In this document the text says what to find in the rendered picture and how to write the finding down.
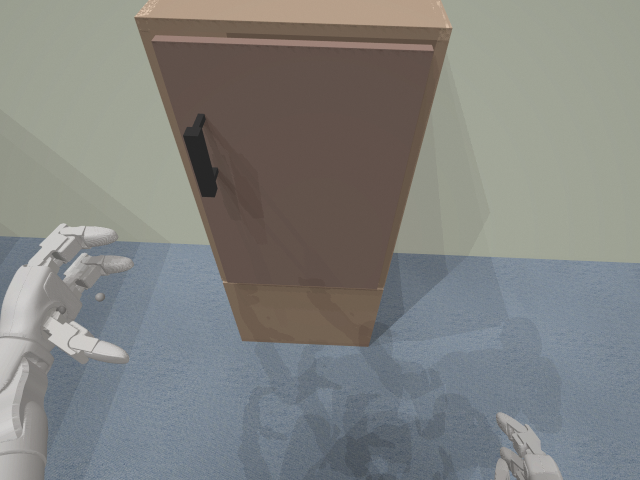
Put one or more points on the handle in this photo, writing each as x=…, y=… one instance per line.
x=206, y=175

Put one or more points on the cupboard door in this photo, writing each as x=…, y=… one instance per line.
x=311, y=140

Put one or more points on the left robot hand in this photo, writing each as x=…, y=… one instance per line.
x=36, y=291

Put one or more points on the right robot hand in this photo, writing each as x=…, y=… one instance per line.
x=536, y=464

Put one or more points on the left robot forearm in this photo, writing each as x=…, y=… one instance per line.
x=24, y=365

